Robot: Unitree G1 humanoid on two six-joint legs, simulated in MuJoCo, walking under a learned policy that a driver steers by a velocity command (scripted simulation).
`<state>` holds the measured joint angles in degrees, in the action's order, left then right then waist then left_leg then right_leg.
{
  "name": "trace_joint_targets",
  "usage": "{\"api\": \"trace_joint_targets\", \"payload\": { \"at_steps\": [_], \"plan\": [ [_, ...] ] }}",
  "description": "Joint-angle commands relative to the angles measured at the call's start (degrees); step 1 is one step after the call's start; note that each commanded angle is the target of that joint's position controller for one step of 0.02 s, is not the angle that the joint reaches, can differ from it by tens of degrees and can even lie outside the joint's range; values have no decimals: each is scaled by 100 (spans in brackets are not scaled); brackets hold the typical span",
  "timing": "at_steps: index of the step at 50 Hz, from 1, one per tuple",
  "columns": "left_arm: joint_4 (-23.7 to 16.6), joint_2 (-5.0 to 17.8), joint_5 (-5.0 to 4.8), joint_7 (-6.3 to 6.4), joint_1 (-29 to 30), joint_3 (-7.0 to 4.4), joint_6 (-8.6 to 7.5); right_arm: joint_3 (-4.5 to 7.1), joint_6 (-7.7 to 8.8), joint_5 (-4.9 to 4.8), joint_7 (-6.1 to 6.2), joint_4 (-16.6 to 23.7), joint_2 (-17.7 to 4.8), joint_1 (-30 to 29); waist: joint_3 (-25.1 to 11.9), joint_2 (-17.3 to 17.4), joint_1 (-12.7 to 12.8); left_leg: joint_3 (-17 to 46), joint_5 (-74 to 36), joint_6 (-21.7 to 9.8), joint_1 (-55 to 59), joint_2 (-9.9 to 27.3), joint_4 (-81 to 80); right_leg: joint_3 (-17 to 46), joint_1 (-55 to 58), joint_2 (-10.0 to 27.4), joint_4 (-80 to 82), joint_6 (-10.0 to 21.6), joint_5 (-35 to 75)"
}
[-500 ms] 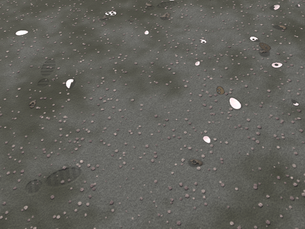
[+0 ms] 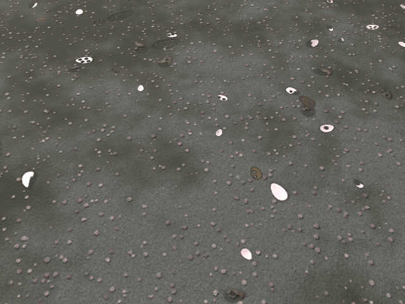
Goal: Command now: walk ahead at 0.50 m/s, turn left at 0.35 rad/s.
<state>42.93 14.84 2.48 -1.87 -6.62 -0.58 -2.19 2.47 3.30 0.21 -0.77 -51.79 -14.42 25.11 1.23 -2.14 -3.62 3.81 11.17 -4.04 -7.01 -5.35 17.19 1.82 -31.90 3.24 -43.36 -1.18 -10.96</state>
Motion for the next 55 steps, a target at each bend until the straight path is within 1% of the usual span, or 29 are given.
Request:
{"api": "trace_joint_targets", "payload": {
  "at_steps": [1,4,6,7,8,9,10,11,12,14,17,22,25,28,30,31,32,33,34,35,36,37,38,39,40,42,47,50,55],
  "plan": [
    [-487,359,-73,23,489,-28,-82,251,73,10,4,328,-958,-24,56,699,79,1216,-1214,-819,-415,1271,-555,-245,458,-214,631,-101,511],
    [-584,472,-112,89,558,-55,-141,306,44,47,14,346,-1051,12,-23,739,120,1483,-1436,-676,-314,1363,-134,-171,923,-323,1040,-33,290],
    [-432,564,-101,148,-28,-112,-217,342,18,33,43,406,-1108,-173,-146,641,456,1590,-1342,-495,-517,1241,426,-166,1872,-421,1659,80,205],
    [-284,788,-42,218,-568,-197,-291,318,45,7,33,439,-988,-188,-452,361,678,1417,-1286,-344,-824,924,1191,80,2775,-191,1907,229,82],
    [-238,1240,89,311,-1448,-314,-339,218,98,-56,14,647,-611,-317,-1169,-400,1081,855,-390,-166,-1371,526,2738,1336,3850,1107,2255,535,-1018],
    [-194,1728,77,334,-1576,-451,-224,157,67,-156,32,851,-314,95,-1403,-1581,866,91,2022,-41,-2821,-187,3954,3432,4519,2207,2981,1044,-2072],
    [-212,1283,20,317,-1324,-400,-151,225,-50,26,73,674,-724,131,-859,-796,665,110,1907,-80,-3220,309,4666,3607,3956,2178,3007,1179,-2554],
    [-288,811,-31,287,-1010,-287,-161,247,-90,88,20,625,-724,-117,-331,-229,578,170,1395,-78,-3216,507,4790,2887,3431,1868,3053,1103,-2153],
    [-277,598,-41,262,-833,-235,-193,228,-108,92,-30,636,-590,-283,-84,-142,494,125,1044,-11,-3096,667,4701,2122,3052,1600,3165,1021,-1196],
    [-187,460,-63,269,-823,-202,-273,236,-215,176,-119,658,-534,-422,20,-450,387,-13,752,111,-2942,822,4627,1130,2772,1211,3280,869,-16],
    [-10,532,-139,242,-1096,-255,-389,219,-305,178,-214,847,-447,-805,-60,-375,359,-92,327,209,-3159,855,4681,467,2888,1178,3306,925,1314],
    [215,551,-135,228,-1346,-296,-375,125,-325,179,-344,1214,-316,-1762,154,-297,462,-311,-525,311,-3487,926,3745,-431,2975,1076,3413,941,1874],
    [318,679,-133,233,-1445,-337,-364,38,-296,174,-423,1434,-242,-2351,308,-312,575,-629,-936,184,-3023,898,2694,-854,2887,1063,3430,850,1909],
    [490,805,-133,260,-1719,-373,-301,21,-296,214,-427,1584,-301,-2661,384,-262,647,-917,-547,-63,-2690,754,2089,-1079,3232,1199,3194,774,2508],
    [675,886,-130,261,-1930,-359,-237,31,-273,264,-339,1544,-315,-2503,260,-330,545,-1030,12,-295,-2060,421,1789,-1149,3402,1261,2652,777,4050],
    [753,959,-122,256,-1974,-356,-198,67,-238,284,-282,1402,-378,-2081,26,-363,340,-1040,211,-428,-1501,221,1618,-1182,3465,1267,2059,780,4805],
    [792,970,-153,257,-1940,-332,-153,133,-167,324,-216,1101,-483,-1226,-416,-215,-76,-1052,-17,-559,-403,48,1146,-1336,3216,1132,1051,713,4838],
    [700,819,-193,244,-1913,-262,-153,246,-107,426,-124,809,-809,-278,-1048,71,-472,-381,65,-751,1195,669,1063,-1329,2178,930,-332,636,3401],
    [392,55,-348,117,-2332,-74,-164,387,-81,457,-25,788,-1495,80,-2027,1557,-310,2517,52,-1494,3178,2900,802,-1260,-56,-48,-2664,343,-1364],
    [407,739,-283,195,-1820,-283,-132,425,-131,197,55,852,-1533,205,-2265,823,-566,3341,-582,-1550,2746,3131,233,-94,-359,-413,-3517,388,-1930],
    [288,736,-326,202,-1374,-319,-150,364,-118,142,97,757,-1336,-295,-1277,582,-315,2131,-1058,-1316,1985,2805,198,250,-618,-157,-3427,468,-1392],
    [331,565,-325,183,-1367,-263,-188,246,-67,139,89,712,-928,-627,-613,501,-42,1438,-1398,-1052,1151,2518,-9,158,-478,64,-2922,496,-1055],
    [474,515,-258,175,-1478,-282,-138,163,-7,135,78,693,-645,-888,-300,468,176,918,-1487,-764,642,2236,-206,139,-209,192,-2525,489,-877],
    [608,452,-150,153,-1737,-284,-27,100,35,96,78,668,-445,-1066,-176,614,378,518,-1374,-555,197,2026,-422,111,161,245,-2308,451,-732],
    [717,365,-105,120,-1899,-283,62,71,94,108,70,651,-363,-1070,-167,715,441,327,-1491,-557,-40,1987,-553,87,414,211,-2288,426,-659],
    [702,236,-101,39,-1760,-301,148,97,220,73,68,524,-441,-938,-43,626,517,13,-1463,-556,-114,1929,-818,62,251,198,-2166,400,-387],
    [424,160,-105,-55,-752,-316,176,115,280,81,107,280,-440,-558,343,561,369,-668,-1393,-489,218,1857,-1106,12,-739,277,-1405,306,625],
    [236,50,-90,-110,-182,-252,147,100,279,73,137,178,-439,-447,463,562,273,-1079,-1689,-434,349,1807,-1074,-261,-687,208,-473,317,1108],
    [-105,45,-46,-191,543,-194,132,123,205,100,222,-90,-591,8,569,538,95,-1507,-2815,-342,1134,2026,-694,-802,-535,13,507,622,849]
  ]
}}
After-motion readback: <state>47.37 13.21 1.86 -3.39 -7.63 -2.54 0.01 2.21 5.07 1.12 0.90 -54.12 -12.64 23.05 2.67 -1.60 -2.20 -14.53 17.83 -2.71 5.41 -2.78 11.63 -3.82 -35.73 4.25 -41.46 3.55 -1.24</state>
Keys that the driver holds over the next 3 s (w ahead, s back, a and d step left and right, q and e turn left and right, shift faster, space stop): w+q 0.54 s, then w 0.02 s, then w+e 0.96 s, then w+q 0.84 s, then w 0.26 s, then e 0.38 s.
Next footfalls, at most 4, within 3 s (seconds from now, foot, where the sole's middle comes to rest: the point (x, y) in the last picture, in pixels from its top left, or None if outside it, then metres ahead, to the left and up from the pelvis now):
0.14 right None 0.22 -0.12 -0.78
0.66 left None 0.43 0.16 -0.78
1.22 right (175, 230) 0.75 0.06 -0.78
1.76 left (140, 161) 1.08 0.20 -0.78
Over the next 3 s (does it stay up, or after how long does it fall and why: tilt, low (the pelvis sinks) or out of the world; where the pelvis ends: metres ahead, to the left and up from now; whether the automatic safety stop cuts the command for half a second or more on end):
stays up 1.47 0.21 -0.01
